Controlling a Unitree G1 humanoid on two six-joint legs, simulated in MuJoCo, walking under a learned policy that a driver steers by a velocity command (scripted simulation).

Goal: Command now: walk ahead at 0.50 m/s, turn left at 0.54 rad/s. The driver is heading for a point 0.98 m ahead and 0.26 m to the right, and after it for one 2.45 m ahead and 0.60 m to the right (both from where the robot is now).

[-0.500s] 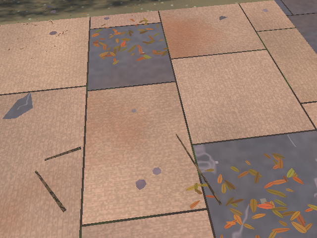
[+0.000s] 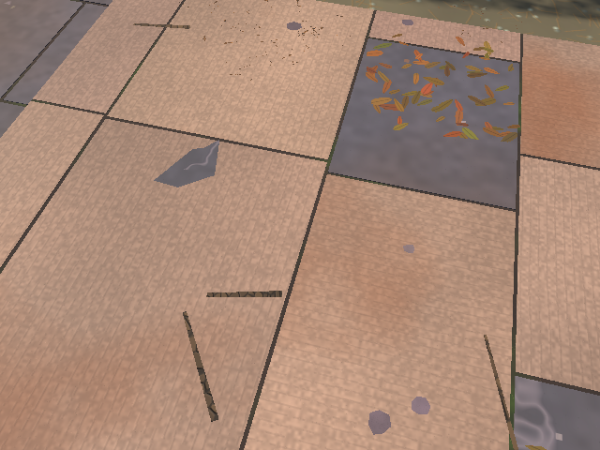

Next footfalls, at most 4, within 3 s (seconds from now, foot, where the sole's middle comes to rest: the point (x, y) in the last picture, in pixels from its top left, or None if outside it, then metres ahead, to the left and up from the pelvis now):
0.42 right None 0.41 -0.16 -0.77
0.90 left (317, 328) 0.72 -0.01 -0.77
1.40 right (469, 295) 0.82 -0.39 -0.77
1.94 left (424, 180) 1.20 -0.32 -0.77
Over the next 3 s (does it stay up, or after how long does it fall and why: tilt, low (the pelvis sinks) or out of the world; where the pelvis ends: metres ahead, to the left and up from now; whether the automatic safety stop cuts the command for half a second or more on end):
stays up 1.58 -0.41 0.00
